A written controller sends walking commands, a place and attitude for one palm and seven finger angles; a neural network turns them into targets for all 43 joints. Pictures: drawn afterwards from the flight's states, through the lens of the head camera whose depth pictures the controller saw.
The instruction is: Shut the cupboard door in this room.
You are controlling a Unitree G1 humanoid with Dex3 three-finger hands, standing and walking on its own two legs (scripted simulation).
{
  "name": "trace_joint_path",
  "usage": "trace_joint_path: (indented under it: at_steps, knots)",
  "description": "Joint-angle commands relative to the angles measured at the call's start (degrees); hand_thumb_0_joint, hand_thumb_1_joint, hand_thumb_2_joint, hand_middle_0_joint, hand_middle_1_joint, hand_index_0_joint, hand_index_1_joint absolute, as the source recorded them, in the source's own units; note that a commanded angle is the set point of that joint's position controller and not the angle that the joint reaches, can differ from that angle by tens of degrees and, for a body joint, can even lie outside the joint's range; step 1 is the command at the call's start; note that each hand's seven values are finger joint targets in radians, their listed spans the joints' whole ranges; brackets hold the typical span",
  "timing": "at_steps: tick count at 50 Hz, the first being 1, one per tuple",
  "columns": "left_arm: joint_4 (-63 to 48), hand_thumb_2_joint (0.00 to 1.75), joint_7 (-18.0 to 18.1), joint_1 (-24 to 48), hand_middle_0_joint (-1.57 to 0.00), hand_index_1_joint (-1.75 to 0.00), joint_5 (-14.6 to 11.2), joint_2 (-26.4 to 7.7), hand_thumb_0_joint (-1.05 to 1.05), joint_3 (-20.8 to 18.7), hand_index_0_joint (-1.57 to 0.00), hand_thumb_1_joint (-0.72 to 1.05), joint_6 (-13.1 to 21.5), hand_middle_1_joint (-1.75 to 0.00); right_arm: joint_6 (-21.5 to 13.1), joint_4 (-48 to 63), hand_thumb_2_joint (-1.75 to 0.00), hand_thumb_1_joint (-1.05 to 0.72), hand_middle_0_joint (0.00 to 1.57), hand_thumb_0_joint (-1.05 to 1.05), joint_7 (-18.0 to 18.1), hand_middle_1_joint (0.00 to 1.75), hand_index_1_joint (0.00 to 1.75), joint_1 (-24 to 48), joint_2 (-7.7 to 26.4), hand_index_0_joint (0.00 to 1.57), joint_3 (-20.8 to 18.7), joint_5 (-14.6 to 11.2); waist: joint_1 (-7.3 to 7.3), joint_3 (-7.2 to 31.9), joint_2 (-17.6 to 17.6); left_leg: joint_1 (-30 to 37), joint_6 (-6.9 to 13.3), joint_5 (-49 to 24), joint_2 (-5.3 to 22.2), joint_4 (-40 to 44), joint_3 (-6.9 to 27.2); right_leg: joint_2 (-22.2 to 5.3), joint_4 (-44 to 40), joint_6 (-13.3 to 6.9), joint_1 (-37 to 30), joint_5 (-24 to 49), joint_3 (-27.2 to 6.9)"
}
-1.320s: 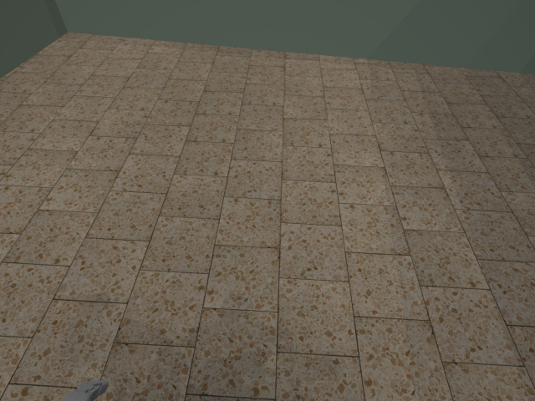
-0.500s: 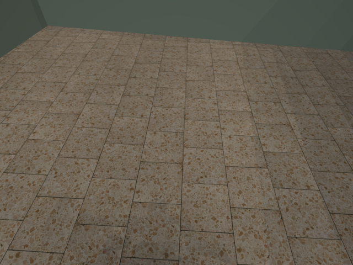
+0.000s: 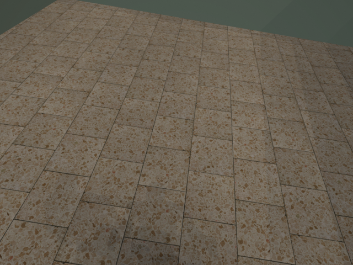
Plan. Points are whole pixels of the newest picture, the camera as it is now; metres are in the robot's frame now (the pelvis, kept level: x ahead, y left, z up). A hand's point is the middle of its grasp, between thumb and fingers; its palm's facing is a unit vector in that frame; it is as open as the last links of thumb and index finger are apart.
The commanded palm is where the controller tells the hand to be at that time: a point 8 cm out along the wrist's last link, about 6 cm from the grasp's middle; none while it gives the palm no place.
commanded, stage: turn or walk to find it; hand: left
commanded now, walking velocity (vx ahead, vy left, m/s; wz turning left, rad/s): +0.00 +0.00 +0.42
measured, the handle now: out of the picture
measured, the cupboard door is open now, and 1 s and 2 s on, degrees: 87 87 87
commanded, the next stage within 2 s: none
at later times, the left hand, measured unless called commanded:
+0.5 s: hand out of the picture -0.01 +0.17 -0.13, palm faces +0.24 -0.92 -0.30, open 7.4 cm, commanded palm none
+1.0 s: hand out of the picture -0.13 +0.22 -0.16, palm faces +0.48 -0.85 -0.23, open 7.4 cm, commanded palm none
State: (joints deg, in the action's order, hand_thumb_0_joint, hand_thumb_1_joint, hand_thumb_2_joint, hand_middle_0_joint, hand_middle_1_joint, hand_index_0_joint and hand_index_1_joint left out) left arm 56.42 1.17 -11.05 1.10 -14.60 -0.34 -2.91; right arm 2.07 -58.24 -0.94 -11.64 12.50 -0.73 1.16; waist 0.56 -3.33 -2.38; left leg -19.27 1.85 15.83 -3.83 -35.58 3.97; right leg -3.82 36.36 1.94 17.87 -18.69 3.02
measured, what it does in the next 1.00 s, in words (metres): steps on the spot, turning left: right foot, then left foot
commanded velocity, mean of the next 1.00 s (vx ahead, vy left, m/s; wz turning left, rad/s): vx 0.00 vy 0.00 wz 0.42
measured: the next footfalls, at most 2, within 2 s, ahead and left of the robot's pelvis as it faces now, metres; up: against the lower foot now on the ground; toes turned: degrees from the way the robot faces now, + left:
right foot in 0.32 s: +0.00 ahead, -0.14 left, +0.00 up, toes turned +9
left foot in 0.76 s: -0.07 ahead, +0.10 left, +0.00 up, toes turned +26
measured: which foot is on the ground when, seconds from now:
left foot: down 0.00-0.32, up 0.34-0.74, down 0.76-1.00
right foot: up 0.00-0.30, down 0.32-0.76, up 0.78-1.00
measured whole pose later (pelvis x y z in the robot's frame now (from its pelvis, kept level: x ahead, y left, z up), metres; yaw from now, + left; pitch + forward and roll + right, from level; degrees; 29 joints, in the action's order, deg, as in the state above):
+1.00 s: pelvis -0.08 +0.01 +0.02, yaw +26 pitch -1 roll -1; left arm 54.9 0.8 -13.1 1.2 -15.3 -3.7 -3.3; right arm 0.8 -54.1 0.3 -9.5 10.2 -1.4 0.9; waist -0.9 -3.6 -2.8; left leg -12.5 3.8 12.8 -2.1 -26.0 -0.4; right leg -5.5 61.5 4.8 26.5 -21.9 1.6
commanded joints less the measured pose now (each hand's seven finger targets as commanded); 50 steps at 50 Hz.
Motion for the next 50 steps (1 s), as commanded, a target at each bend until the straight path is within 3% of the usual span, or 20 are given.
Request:
trace_joint_path:
  at_steps: [1, 4, 10, 14, 15, 16, 17, 18, 19, 21, 23, 30, 34, 36, 37, 38, 39, 43, 46, 50]
  knots:
    - [-6.5, 0.90, 1.1, 2.5, -0.20, -0.30, -0.1, -7.0, 0.00, -2.8, -0.20, 0.90, 1.1, -0.30, -1.5, 4.1, -0.90, -0.90, 0.20, 0.00, 1.9, 0.30, 0.30, -4.4, 14.1, 0.20, -4.1, -0.1, 1.30, 4.5, 14.9, 6.7, 10.5, -19.3, 19.0, 19.3, 27.7, 1.9, 21.5, -0.1, 9.6, -13.2, -4.4]
    - [-5.8, 0.90, 0.6, 1.3, -0.20, -0.30, -0.3, -5.4, 0.00, -2.8, -0.20, 0.90, 1.4, -0.30, -1.5, 5.1, -0.90, -0.90, 0.20, 0.00, 2.4, 0.30, 0.30, -2.5, 12.2, 0.20, -4.1, -0.1, 0.36, 7.5, 11.2, 10.0, 9.8, -21.8, 15.5, 15.4, 21.9, 1.8, 21.0, 0.5, 9.9, -10.1, -4.8]
    - [-7.0, 0.90, 0.7, 1.4, -0.20, -0.30, -0.8, -2.6, 0.00, -2.8, -0.20, 0.90, 1.5, -0.30, -0.6, 5.3, -0.90, -0.90, 0.20, 0.00, 2.4, 0.30, 0.30, -5.4, 11.5, 0.20, -5.1, 0.3, 1.83, 9.1, 11.2, 12.5, 9.0, -22.7, 13.3, 14.9, 23.7, 4.4, 7.4, 0.9, 4.4, -9.4, -3.7]
    - [-5.8, 0.90, 0.9, -4.7, -0.20, -0.30, -0.9, -3.7, 0.00, -3.5, -0.20, 0.90, 1.7, -0.30, 0.0, 6.7, -0.90, -0.90, 0.20, 0.00, 1.7, 0.30, 0.30, -2.4, 11.0, 0.20, -5.6, 0.0, -1.05, 8.2, 10.6, 2.5, 4.5, -11.6, 8.9, 13.8, 21.5, 5.2, -10.4, 0.4, -9.3, 1.5, -2.3]
    - [-5.3, 0.90, 1.1, -6.7, -0.20, -0.30, -0.7, -5.5, 0.00, -4.1, -0.20, 0.90, 1.9, -0.30, 0.2, 7.2, -0.90, -0.90, 0.20, 0.00, 1.4, 0.30, 0.30, -1.8, 9.6, 0.20, -5.5, -0.3, -1.93, 7.7, 7.6, -5.0, 1.8, -3.7, 6.4, 11.3, 18.3, 2.0, -15.8, -0.5, -17.0, 4.0, -4.0]
    - [-5.8, 0.90, 1.5, -7.5, -0.20, -0.30, 0.2, -9.9, 0.00, -5.1, -0.20, 0.90, 2.3, -0.30, 0.5, 8.2, -0.90, -0.90, 0.20, 0.00, 1.1, 0.30, 0.30, -2.1, 6.5, 0.20, -5.2, -0.6, -2.46, 6.6, -5.5, -16.0, -1.9, 8.0, 0.9, -0.9, 9.6, -10.5, -21.7, -4.4, -22.0, -4.7, -16.2]
    - [-7.4, 0.90, 1.5, -4.8, -0.20, -0.30, 0.5, -12.5, 0.00, -5.2, -0.20, 0.90, 2.2, -0.30, 0.3, 9.5, -0.90, -0.90, 0.20, 0.00, 1.3, 0.30, 0.30, -0.4, 6.0, 0.20, -5.4, 0.0, -3.02, 2.1, -14.4, -20.4, -4.3, 14.1, -2.6, -15.8, 1.5, -22.3, -25.7, -10.0, -13.4, -4.9, -28.3]
    - [-8.6, 0.90, 1.6, -1.5, -0.20, -0.30, 0.1, -11.1, 0.00, -4.5, -0.20, 0.90, 2.1, -0.30, 0.4, 9.3, -0.90, -0.90, 0.20, 0.00, 1.0, 0.30, 0.30, 0.2, 8.3, 0.20, -5.9, 0.5, -1.42, 0.5, -7.2, -16.3, -3.3, 12.5, 0.8, -23.3, 3.8, -21.4, -24.8, -10.7, -4.7, -1.7, -22.7]
    - [-9.0, 0.90, 1.8, 1.3, -0.20, -0.30, 0.1, -8.8, 0.00, -4.7, -0.20, 0.90, 2.6, -0.30, 1.0, 8.5, -0.90, -0.90, 0.20, 0.00, 0.7, 0.30, 0.30, -1.0, 7.9, 0.20, -6.0, 0.4, 0.15, 0.3, -9.8, -14.4, -3.1, 10.4, 1.9, -26.3, 3.6, -18.1, -24.9, -9.7, -2.0, -1.1, -20.2]
    - [-9.2, 0.90, 1.2, 2.9, -0.20, -0.30, 0.0, -7.0, 0.00, -3.5, -0.20, 0.90, 3.1, -0.30, 1.2, 6.1, -0.90, -0.90, 0.20, 0.00, 0.1, 0.30, 0.30, -3.0, 6.9, 0.20, -5.6, 0.2, 1.84, -2.1, -6.4, -13.6, -4.0, 4.8, 2.8, -32.1, 0.3, -12.4, -21.5, -8.7, -2.1, 8.3, -11.2]
    - [-8.5, 0.90, 1.0, -0.3, -0.20, -0.30, 0.0, -6.3, 0.00, -3.4, -0.20, 0.90, 3.5, -0.30, 1.2, 5.8, -0.90, -0.90, 0.20, 0.00, 0.1, 0.30, 0.30, -3.3, 6.0, 0.20, -5.2, 0.0, 1.07, -0.8, -6.4, -14.6, -4.9, 3.1, 2.9, -32.8, -1.6, -11.2, -19.0, -8.5, -6.5, 16.3, -7.0]
    - [-5.9, 0.90, 1.1, -8.2, -0.20, -0.30, 0.8, -8.7, 0.00, -4.1, -0.20, 0.90, 3.2, -0.30, 1.0, 7.6, -0.90, -0.90, 0.20, 0.00, 0.1, 0.30, 0.30, 4.9, 4.8, 0.20, -3.9, -0.5, -2.75, 0.8, -8.1, -10.2, -5.7, 9.1, 4.9, -17.4, -6.0, -14.4, -14.5, -10.5, -12.7, 31.1, -4.5]
    - [-5.2, 0.90, 1.0, -7.9, -0.20, -0.30, 0.9, -10.3, 0.00, -4.8, -0.20, 0.90, 2.9, -0.30, -0.1, 7.3, -0.90, -0.90, 0.20, 0.00, 0.2, 0.30, 0.30, 3.5, 4.7, 0.20, -3.3, -0.9, -2.35, 4.6, -10.1, -1.2, -4.4, 7.6, 3.7, -2.2, -9.0, -14.7, -8.7, -8.8, -13.6, 37.1, -2.3]
    - [-5.3, 0.90, 0.9, -6.2, -0.20, -0.30, 0.1, -9.9, 0.00, -4.9, -0.20, 0.90, 2.5, -0.30, -0.9, 6.0, -0.90, -0.90, 0.20, 0.00, 0.3, 0.30, 0.30, -1.8, 6.9, 0.20, -3.7, -0.7, 0.81, 7.6, -6.0, 10.5, -3.3, -6.3, 4.6, 12.0, -8.1, -12.5, -0.3, -4.4, -8.8, 31.5, 2.0]
    - [-6.5, 0.90, 0.6, -7.4, -0.20, -0.30, -0.4, -7.2, 0.00, -4.5, -0.20, 0.90, 2.2, -0.30, -1.6, 5.8, -0.90, -0.90, 0.20, 0.00, 0.5, 0.30, 0.30, -4.1, 11.9, 0.20, -4.8, -0.2, 1.71, 11.2, 7.0, 21.5, 0.3, -21.4, 14.6, 14.6, 3.5, -7.5, 10.3, -0.5, 2.0, 15.1, 5.5]
    - [-8.2, 0.90, 0.5, -6.2, -0.20, -0.30, -0.3, -3.4, 0.00, -3.4, -0.20, 0.90, 1.9, -0.30, -1.5, 5.3, -0.90, -0.90, 0.20, 0.00, 0.9, 0.30, 0.30, -6.5, 16.4, 0.20, -5.8, -0.7, 2.33, 11.1, 20.1, 24.7, 7.1, -47.1, 26.6, 14.1, 17.7, -1.5, 20.4, 2.5, 13.8, -18.5, 4.0]
    - [-8.6, 0.90, 0.9, -3.9, -0.20, -0.30, 0.1, -4.8, 0.00, -3.3, -0.20, 0.90, 1.1, -0.30, -0.9, 4.8, -0.90, -0.90, 0.20, 0.00, 1.0, 0.30, 0.30, -7.7, 16.1, 0.20, -5.7, -0.8, 3.14, 10.2, 13.6, 20.7, 9.7, -46.0, 27.5, 12.7, 12.1, -2.7, 25.1, 1.6, 11.4, -18.5, -0.3]
    - [-5.8, 0.90, 0.1, -2.0, -0.20, -0.30, 0.0, -4.7, 0.00, -4.1, -0.20, 0.90, 0.8, -0.30, -1.5, 6.3, -0.90, -0.90, 0.20, 0.00, 2.2, 0.30, 0.30, 0.2, 10.4, 0.20, -4.0, -0.3, 0.38, 3.6, 12.0, 12.9, 7.4, -33.0, 18.4, 15.5, 7.7, -2.8, 29.2, 2.2, 12.7, -6.9, -2.6]
    - [-4.7, 0.90, -0.3, -3.7, -0.20, -0.30, 0.0, -4.2, 0.00, -4.2, -0.20, 0.90, 0.7, -0.30, -2.0, 6.7, -0.90, -0.90, 0.20, 0.00, 2.2, 0.30, 0.30, 0.3, 10.2, 0.20, -4.1, -0.5, -0.23, 4.7, 9.4, 13.0, 6.8, -28.6, 16.2, 16.7, 6.4, -2.0, 28.0, 3.0, 11.7, -3.1, -1.8]
    - [-5.4, 0.90, -0.2, -1.9, -0.20, -0.30, 0.1, -3.9, 0.00, -4.4, -0.20, 0.90, 0.5, -0.30, -1.8, 6.7, -0.90, -0.90, 0.20, 0.00, 2.1, 0.30, 0.30, -1.2, 9.9, 0.20, -4.4, -0.4, 0.41, 3.7, 9.0, 11.6, 7.5, -19.5, 15.9, 18.8, 10.0, -1.5, 24.0, 3.5, 11.6, -2.1, -2.2]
